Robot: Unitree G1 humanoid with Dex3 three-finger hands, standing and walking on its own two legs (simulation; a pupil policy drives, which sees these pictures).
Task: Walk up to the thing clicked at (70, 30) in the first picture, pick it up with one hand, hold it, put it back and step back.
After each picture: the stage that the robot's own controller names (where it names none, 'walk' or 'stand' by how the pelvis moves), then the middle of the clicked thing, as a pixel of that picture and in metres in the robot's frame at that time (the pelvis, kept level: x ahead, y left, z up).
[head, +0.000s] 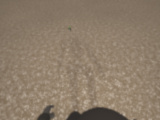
stand; (69, 28) +2.17 +0.69 -0.72
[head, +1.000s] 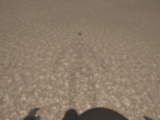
walk; (79, 33) +2.10 +0.33 -0.70
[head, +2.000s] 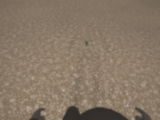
walk; (86, 42) +1.50 +0.14 -0.71
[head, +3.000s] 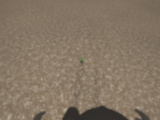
walk; (81, 60) +0.99 +0.17 -0.71
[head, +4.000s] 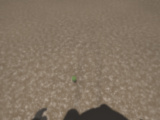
walk; (74, 79) +0.60 +0.24 -0.71
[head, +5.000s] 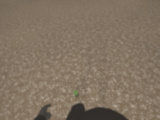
walk; (76, 93) +0.37 +0.24 -0.70
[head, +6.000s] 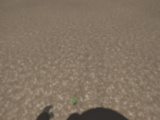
stand; (74, 101) +0.32 +0.21 -0.72
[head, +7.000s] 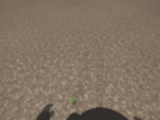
stand; (73, 100) +0.31 +0.22 -0.73
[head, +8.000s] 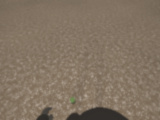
stand; (72, 100) +0.32 +0.23 -0.73
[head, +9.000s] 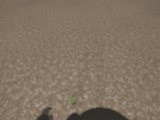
stand; (72, 101) +0.31 +0.23 -0.73
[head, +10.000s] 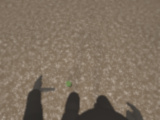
go down; (68, 84) +0.34 +0.23 -0.61
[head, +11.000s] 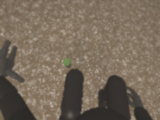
go down; (67, 63) +0.40 +0.25 -0.31
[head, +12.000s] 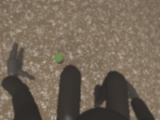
close in; (59, 59) +0.39 +0.27 -0.27
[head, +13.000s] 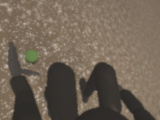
close in; (31, 58) +0.38 +0.29 -0.21
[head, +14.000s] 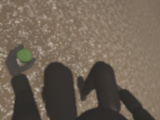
close; (25, 57) +0.37 +0.30 -0.21
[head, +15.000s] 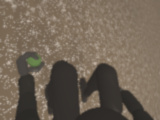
lift; (35, 62) +0.33 +0.28 -0.21
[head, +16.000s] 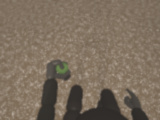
lift; (64, 72) +0.31 +0.19 -0.01
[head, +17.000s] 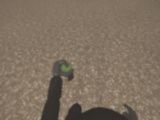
hold; (68, 72) +0.33 +0.18 +0.00
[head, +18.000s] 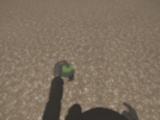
hold; (68, 72) +0.33 +0.17 +0.00
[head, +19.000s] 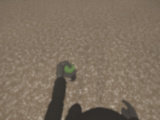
crouch; (70, 73) +0.33 +0.16 -0.01
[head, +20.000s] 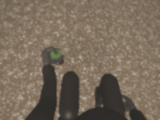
crouch; (57, 57) +0.40 +0.24 -0.11
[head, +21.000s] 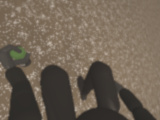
lower; (21, 57) +0.38 +0.31 -0.22
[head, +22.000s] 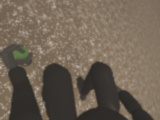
lower; (23, 57) +0.38 +0.31 -0.22
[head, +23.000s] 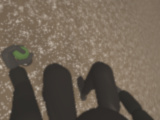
lower; (24, 57) +0.38 +0.31 -0.22
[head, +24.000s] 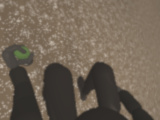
lower; (24, 57) +0.37 +0.31 -0.21
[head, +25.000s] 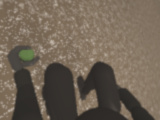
open; (27, 57) +0.36 +0.29 -0.22
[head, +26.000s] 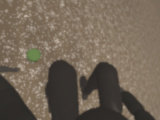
stand; (33, 56) +0.36 +0.28 -0.22
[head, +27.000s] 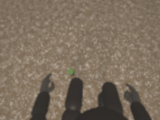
walk; (71, 72) +0.38 +0.22 -0.47
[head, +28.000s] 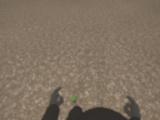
stand; (73, 99) +0.33 +0.20 -0.66
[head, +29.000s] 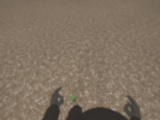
stand; (73, 98) +0.34 +0.21 -0.66
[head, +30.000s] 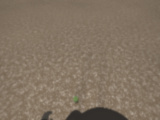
stand; (75, 99) +0.34 +0.19 -0.72
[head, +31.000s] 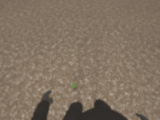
walk; (74, 86) +0.38 +0.18 -0.71
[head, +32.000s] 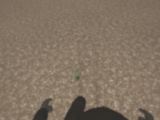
walk; (76, 76) +0.57 +0.24 -0.69
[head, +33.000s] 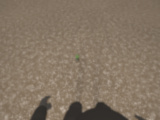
walk; (77, 58) +0.92 +0.24 -0.70
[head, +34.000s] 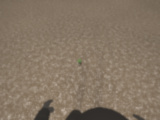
stand; (79, 62) +0.96 +0.23 -0.72
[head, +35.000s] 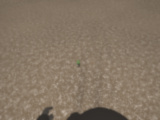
stand; (78, 63) +0.98 +0.25 -0.73
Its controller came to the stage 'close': yes
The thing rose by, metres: 0.71
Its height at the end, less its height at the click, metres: +0.00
